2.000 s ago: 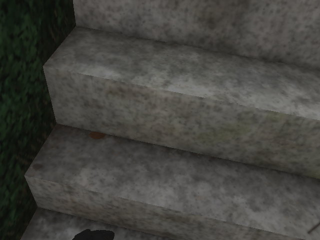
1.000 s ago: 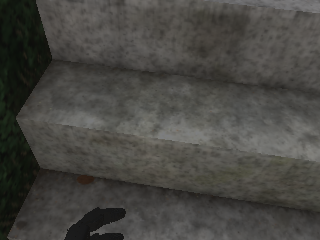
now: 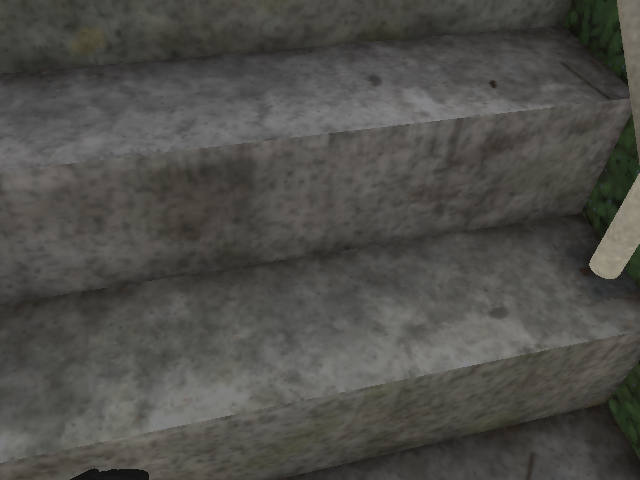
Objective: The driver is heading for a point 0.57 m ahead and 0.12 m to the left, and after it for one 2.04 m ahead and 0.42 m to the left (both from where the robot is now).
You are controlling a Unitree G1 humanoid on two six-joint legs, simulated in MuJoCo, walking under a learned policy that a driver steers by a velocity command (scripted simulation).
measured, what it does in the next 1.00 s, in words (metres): goes down, backwards, turning left: right foot 0.23 m lower, then left foot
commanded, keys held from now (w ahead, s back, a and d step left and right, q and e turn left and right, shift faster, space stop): no key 0.22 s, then q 0.32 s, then w+q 0.46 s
